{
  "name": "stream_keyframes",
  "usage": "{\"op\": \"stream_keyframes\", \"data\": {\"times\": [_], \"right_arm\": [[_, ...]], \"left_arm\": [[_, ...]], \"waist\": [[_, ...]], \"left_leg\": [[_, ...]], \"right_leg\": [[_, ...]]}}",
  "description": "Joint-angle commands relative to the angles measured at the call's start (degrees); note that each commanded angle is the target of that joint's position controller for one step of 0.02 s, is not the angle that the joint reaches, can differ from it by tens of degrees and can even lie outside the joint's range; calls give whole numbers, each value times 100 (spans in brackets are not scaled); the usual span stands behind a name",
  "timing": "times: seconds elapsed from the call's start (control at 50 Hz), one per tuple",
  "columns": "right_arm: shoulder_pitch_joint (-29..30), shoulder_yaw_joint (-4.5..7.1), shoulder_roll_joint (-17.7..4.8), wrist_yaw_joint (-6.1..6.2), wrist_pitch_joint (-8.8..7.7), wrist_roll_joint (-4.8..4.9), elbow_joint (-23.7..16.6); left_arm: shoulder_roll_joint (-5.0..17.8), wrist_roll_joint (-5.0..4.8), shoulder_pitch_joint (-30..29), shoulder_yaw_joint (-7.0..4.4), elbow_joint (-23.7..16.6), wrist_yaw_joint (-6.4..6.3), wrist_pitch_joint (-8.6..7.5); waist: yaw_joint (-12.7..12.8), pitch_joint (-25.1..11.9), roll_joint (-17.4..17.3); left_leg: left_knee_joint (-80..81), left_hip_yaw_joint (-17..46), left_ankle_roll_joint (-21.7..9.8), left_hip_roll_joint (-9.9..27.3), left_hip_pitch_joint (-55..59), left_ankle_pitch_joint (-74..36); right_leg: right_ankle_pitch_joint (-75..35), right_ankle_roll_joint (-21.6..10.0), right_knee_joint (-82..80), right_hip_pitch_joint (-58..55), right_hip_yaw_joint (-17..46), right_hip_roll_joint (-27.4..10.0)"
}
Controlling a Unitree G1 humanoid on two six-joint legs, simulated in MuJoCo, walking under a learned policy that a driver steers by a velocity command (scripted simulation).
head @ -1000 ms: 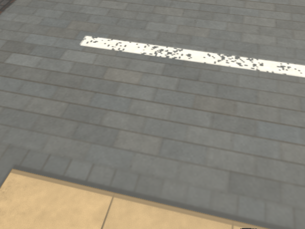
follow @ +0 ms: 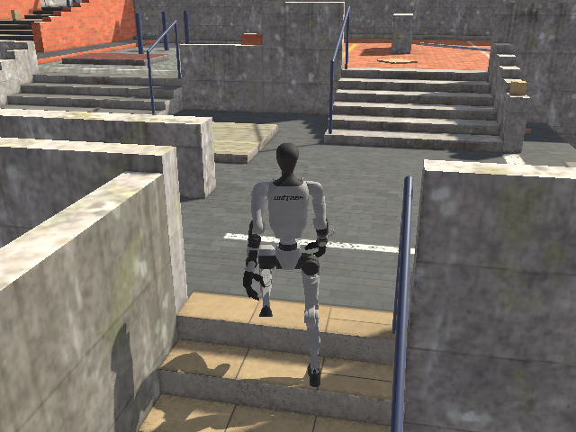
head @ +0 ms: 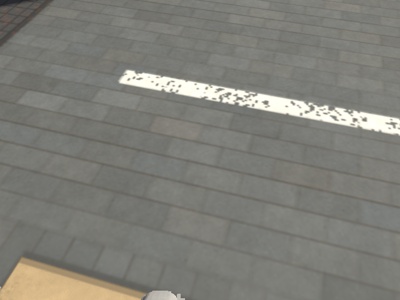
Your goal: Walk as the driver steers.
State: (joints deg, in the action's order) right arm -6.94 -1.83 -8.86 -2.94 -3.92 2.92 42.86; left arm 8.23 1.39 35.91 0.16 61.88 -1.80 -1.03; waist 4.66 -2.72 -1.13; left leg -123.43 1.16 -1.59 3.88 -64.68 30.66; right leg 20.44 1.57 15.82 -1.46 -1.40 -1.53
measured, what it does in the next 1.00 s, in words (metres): climbs, turning right: left foot 0.17 m higher, then right foot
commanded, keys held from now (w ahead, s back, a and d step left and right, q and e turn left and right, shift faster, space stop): w+e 0.20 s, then e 0.80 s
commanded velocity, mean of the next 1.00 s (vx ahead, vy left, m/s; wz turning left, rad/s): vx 0.19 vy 0.00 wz -0.50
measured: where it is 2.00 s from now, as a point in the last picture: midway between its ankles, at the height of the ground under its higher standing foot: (218, 294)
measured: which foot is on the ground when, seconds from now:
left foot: up 0.00-0.14, down 0.16-0.68, up 0.70-1.00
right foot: down 0.00-0.16, up 0.18-0.64, down 0.66-1.00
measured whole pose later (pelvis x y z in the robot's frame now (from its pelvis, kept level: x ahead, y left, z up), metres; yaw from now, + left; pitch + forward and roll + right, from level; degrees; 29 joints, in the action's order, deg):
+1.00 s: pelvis +0.36 +0.04 +0.17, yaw -32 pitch +3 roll +2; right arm -2.9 2.1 -13.8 3.0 -1.2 -0.2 38.4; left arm 13.1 0.1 13.0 -2.9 32.8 -1.9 0.7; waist 1.8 1.0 -2.1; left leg -60.9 6.2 4.2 1.1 -35.3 18.2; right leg 6.7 -4.7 26.8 22.7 5.4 5.6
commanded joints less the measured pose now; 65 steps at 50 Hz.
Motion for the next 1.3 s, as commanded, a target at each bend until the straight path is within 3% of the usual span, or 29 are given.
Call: {"op": "stream_keyframes", "data": {"times": [0.02,0.06,0.08,0.1,0.12,0.14,0.16,0.18,0.2,0.24,0.26,0.3,0.36,0.42,0.5,0.56,0.64,0.66,0.68,0.7,0.72,0.76,0.96,1.12,1.16,1.2,1.22,1.24,1.3], "right_arm": [[1194,-426,449,-94,-58,-113,-1313],[1814,-583,284,-126,-185,-301,-1831],[2119,-639,515,-41,-231,-364,-2024],[1441,-388,188,23,-291,-326,-1896],[278,-80,-355,147,-268,-135,-1637],[-818,274,-1082,224,-156,-39,-1325],[-1661,578,-1866,201,-112,-272,-987],[-2419,724,-2529,132,-52,-490,-286],[-2112,605,-2069,171,-17,-526,-314],[-691,342,-939,88,-10,-302,13],[-300,211,-237,75,-37,-393,288],[-179,145,270,137,-162,-541,655],[-352,207,75,253,-212,-488,827],[-163,208,-267,450,-179,-646,655],[-380,470,-1407,680,-150,-357,416],[-441,700,-1815,650,-2,-166,183],[-350,785,-1633,481,243,18,3],[-734,726,-1398,430,257,-22,76],[-584,596,-972,450,237,-338,-196],[-714,555,-904,508,186,-375,-551],[-340,582,-1107,419,113,-277,-522],[57,541,-1026,411,35,-297,-604],[347,518,-917,652,226,-321,-783],[-162,656,-1074,417,65,-184,-557],[-789,691,-976,370,-54,-217,-269],[-1554,705,-1288,340,-103,-439,-86],[-1236,856,-1646,335,-179,-508,-211],[-868,805,-1396,386,-214,-414,-266],[-735,629,-966,439,-169,-350,-196]], "left_arm": [[427,-83,-386,25,-358,-130,-90],[638,-313,-388,-38,-511,-165,-150],[832,-570,94,-95,-288,-128,-180],[1171,-502,266,-118,-234,-15,-278],[1480,-248,276,-133,-147,91,-315],[1933,-122,-120,-291,-240,108,-279],[1752,-101,-464,-302,-472,2,-286],[372,-156,-153,-106,-746,58,-424],[212,-197,-66,-183,-647,235,-555],[-277,-278,-1602,-71,-1534,353,-423],[-156,-262,-1875,-74,-1719,346,-320],[172,-370,-1688,-146,-1812,337,-89],[-36,-274,-1725,-61,-2051,223,147],[466,-89,-2212,-206,-2365,174,175],[569,-246,-2798,-239,-2722,345,186],[790,-232,-2973,-366,-2919,492,227],[1159,-241,-2275,-625,-2866,476,234],[1561,-196,-1773,-815,-2744,349,173],[2158,-138,-1658,-963,-2846,240,138],[2263,68,-1978,-891,-3120,261,74],[1743,-40,-2041,-747,-3189,320,-10],[1385,-216,-2517,-602,-3263,230,-54],[1378,-126,-2398,-562,-3351,-53,86],[1332,-243,-2542,-570,-3521,26,149],[1096,-296,-2618,-487,-3486,84,92],[330,-319,-2472,-262,-3522,93,-60],[869,-390,-2792,-414,-3775,96,-196],[1225,-432,-2887,-500,-3628,55,-240],[973,-167,-2822,-454,-3383,43,-173]], "waist": [[-344,1701,356],[-360,1455,-169],[-305,850,222],[-686,-79,939],[-1385,-883,1663],[-2080,-1185,2362],[-2332,-1629,1495],[-1595,-2415,-2269],[-1406,-2582,-1662],[-759,-532,-795],[-578,56,-631],[-223,374,-358],[-24,769,-264],[3,587,-249],[-317,325,-152],[-473,156,-410],[-191,-68,-329],[-71,-280,105],[-237,-171,1160],[-578,-1003,1735],[-323,-1385,912],[-540,-714,-26],[-459,-556,678],[-523,-451,1326],[-863,-164,1095],[-727,230,-756],[-621,968,-1515],[-550,1281,-984],[-525,874,-613]], "left_leg": [[68,106,136,686,-2513,-145],[3451,-966,-12,755,963,-1788],[4316,-1188,-85,552,3050,-1534],[3881,-1791,-151,-196,4668,-1101],[4219,-1417,-338,-532,5578,-571],[5520,-584,-523,-516,5541,-198],[6662,1345,-794,259,6340,-27],[9831,4695,-1285,1747,7222,945],[11073,6428,-1357,2252,6560,2275],[10538,3989,-830,2120,4490,1161],[9887,2669,-662,1987,3806,499],[9664,1092,-317,1679,3543,-746],[10165,-440,-251,1470,3677,-2121],[10674,-1448,-408,1179,4015,-3494],[10826,-1795,-546,1141,4714,-4033],[10415,-1611,-663,1562,6103,-5172],[8771,-1765,-445,1357,6484,-5902],[7735,-1757,-155,951,5974,-4981],[6060,-1663,185,368,4325,-1652],[4205,-666,525,-740,2606,787],[3670,332,402,-528,2352,462],[3872,503,217,-154,2127,-550],[6159,397,632,-319,2773,-1256],[8317,66,337,-548,4352,-993],[9550,-47,72,-430,5462,-1475],[10773,2620,-609,1309,6265,527],[11551,4333,-1386,1842,5556,1381],[11425,3824,-1370,1768,5461,1206],[11273,1899,-861,938,5541,-1565]], "right_leg": [[-401,-1151,-1286,781,1068,-1605],[-350,-1278,-2588,3321,530,-1169],[-1152,-1239,-2801,3655,481,-1152],[-5075,-1312,-1979,3157,341,-1185],[-8524,-1050,-596,2105,178,-1124],[-9601,-785,848,1027,322,-1125],[-8264,-593,2632,1452,834,-990],[-1555,-551,4702,2793,1079,400],[-1216,-494,7349,3232,1905,662],[-1477,-650,9033,4264,1195,273],[-1523,-825,9373,4565,978,38],[-1222,-1092,9224,4306,1012,-129],[-1327,-1048,7908,4578,856,-51],[-2116,-696,6587,4372,351,-38],[-2103,-470,3763,3200,-390,-191],[-1390,-539,2948,3365,-403,-309],[-1131,-848,1490,2278,-864,214],[-2018,-1028,948,1325,-562,419],[-4749,-1398,1195,523,1152,-701],[-3256,-2746,623,-442,3893,-1731],[-2071,-2640,-7,-221,4178,-1878],[-864,-1838,123,687,3054,-1424],[-1580,-1593,301,1360,2243,-640],[1153,-1368,403,1879,2874,-495],[1894,-1063,807,2525,2664,-183],[1670,-435,3947,4425,979,1026],[1392,-424,4422,5207,1325,772],[825,-368,4755,5315,1429,464],[-238,-90,4675,4569,741,61]]}}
